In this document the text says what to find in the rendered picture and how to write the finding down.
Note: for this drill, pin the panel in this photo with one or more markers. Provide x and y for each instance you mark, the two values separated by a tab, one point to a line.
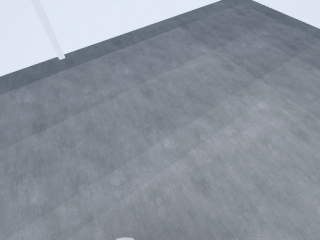
48	28

